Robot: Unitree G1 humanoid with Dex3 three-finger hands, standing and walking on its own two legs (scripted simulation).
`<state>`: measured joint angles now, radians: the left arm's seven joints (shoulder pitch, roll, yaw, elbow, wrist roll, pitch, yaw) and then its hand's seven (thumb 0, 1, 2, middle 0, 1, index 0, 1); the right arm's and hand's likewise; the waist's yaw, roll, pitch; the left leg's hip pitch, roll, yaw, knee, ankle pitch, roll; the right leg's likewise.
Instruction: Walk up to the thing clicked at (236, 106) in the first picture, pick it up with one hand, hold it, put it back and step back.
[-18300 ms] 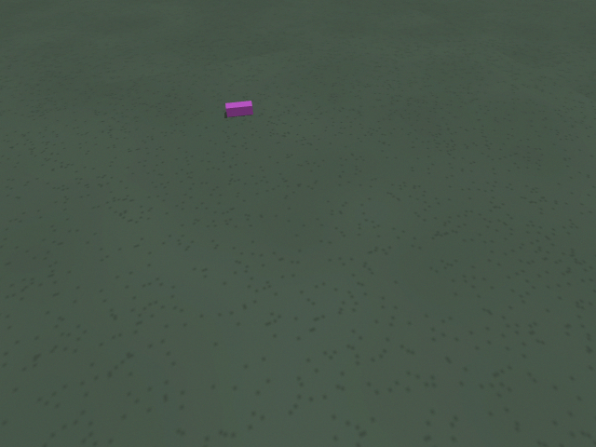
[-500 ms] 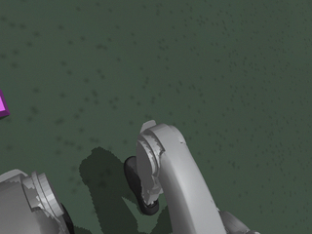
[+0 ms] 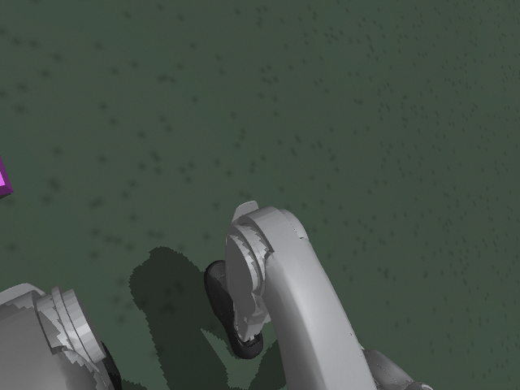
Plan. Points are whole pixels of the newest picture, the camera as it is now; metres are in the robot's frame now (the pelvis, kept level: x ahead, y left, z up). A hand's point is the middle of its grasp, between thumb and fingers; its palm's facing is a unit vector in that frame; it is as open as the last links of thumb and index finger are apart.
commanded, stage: settle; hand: left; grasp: from above
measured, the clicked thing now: out of the picture +0.47 +0.30 -0.27
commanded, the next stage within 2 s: lift in 0.94 s
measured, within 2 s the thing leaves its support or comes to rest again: leaves its support in 0.34 s
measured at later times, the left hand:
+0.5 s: hand out of the picture +0.46 +0.31 -0.20, palm faces -0.41 -0.09 -0.91, open 9.6 cm
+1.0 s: hand out of the picture +0.45 +0.31 -0.12, palm faces -0.46 -0.05 -0.89, open 9.5 cm
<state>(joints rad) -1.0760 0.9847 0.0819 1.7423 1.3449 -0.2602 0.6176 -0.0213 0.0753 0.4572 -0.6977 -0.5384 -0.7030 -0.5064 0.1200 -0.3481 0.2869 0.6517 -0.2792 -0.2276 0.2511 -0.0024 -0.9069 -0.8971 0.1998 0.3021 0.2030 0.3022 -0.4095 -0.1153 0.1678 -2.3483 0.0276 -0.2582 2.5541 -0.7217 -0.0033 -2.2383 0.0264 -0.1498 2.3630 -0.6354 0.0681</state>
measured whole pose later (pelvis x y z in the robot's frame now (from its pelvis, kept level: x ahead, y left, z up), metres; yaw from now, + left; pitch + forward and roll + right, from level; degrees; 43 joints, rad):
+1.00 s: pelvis -0.01 -0.01 +0.03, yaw +6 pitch +33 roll -9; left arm -1.00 0.75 0.02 1.38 1.27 -0.22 0.29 -0.03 0.06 0.40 -0.79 -0.43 -0.81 -0.37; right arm 0.18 -0.31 0.09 0.69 -0.13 -0.06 0.17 0.00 -0.92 -0.90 0.20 0.30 0.20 0.30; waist -0.27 0.02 -0.02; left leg -2.32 0.01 -0.15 2.39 -0.66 0.00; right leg -2.23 -0.02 -0.07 2.29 -0.63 0.04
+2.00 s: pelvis +0.00 +0.00 +0.26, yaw +11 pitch +25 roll -4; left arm -0.42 0.53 -0.11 0.69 1.02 -0.09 0.03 -0.03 0.07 0.39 -0.79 -0.42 -0.81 -0.36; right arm 0.17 -0.24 -0.01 0.66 0.03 0.04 -0.03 0.00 -0.91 -0.90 0.20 0.30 0.21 0.30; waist -0.09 0.05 -0.17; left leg -1.53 0.04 -0.05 1.66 -0.58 0.01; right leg -1.49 -0.02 -0.03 1.59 -0.55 0.04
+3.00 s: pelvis +0.07 +0.01 +0.44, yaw +12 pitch +8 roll -1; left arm -0.31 0.42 -0.19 0.79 1.04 -0.09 0.05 -0.03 0.06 0.40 -0.80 -0.42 -0.81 -0.37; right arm 0.24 -0.25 -0.05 0.72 0.04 0.02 -0.05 0.01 -0.91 -0.89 0.20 0.30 0.21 0.30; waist -0.04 0.03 -0.07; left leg -0.54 0.04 0.03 0.77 -0.36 0.00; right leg -0.54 -0.02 0.01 0.73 -0.33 0.03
